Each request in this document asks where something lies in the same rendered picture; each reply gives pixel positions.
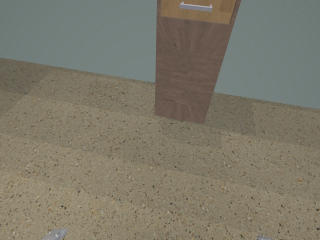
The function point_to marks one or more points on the drawer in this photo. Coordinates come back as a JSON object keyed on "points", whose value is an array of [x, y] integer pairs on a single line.
{"points": [[221, 10]]}

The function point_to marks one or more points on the robot left hand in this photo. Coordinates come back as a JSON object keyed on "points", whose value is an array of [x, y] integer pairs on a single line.
{"points": [[55, 234]]}

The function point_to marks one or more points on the handle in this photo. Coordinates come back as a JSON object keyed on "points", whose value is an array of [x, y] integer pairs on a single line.
{"points": [[196, 7]]}

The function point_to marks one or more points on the cabinet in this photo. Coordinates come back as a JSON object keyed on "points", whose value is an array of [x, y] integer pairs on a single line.
{"points": [[189, 56]]}

